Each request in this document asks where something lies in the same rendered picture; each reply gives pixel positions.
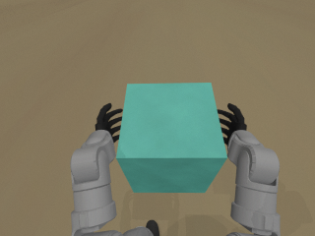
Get robot left forearm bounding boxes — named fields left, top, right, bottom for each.
left=70, top=130, right=117, bottom=236

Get robot right forearm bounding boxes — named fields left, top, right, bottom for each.
left=227, top=130, right=281, bottom=236

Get robot right hand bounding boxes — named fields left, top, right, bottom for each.
left=217, top=103, right=247, bottom=146

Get robot left hand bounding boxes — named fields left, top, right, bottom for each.
left=94, top=103, right=123, bottom=143

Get robot left foot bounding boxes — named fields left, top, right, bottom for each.
left=146, top=220, right=159, bottom=236

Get carton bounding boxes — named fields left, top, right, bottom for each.
left=116, top=83, right=227, bottom=193

